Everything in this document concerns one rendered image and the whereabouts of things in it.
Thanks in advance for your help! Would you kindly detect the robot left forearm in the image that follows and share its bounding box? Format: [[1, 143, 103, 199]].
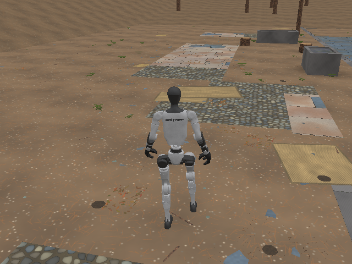
[[145, 132, 154, 151]]

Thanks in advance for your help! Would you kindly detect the humanoid robot torso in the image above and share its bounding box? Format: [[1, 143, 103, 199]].
[[162, 108, 188, 165]]

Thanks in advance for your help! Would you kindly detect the robot right upper arm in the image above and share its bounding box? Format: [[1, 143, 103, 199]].
[[186, 110, 202, 141]]

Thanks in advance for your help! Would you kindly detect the robot left hand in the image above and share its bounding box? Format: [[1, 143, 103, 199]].
[[145, 148, 157, 158]]

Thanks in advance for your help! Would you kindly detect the robot right hand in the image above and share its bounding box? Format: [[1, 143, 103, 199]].
[[199, 152, 211, 165]]

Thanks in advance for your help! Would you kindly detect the robot right forearm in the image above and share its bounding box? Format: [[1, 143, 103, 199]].
[[197, 132, 209, 155]]

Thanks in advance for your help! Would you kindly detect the left robot shin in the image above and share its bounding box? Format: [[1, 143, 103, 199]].
[[162, 185, 171, 222]]

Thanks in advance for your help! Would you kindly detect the robot left upper arm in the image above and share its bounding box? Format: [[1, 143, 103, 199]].
[[149, 111, 163, 141]]

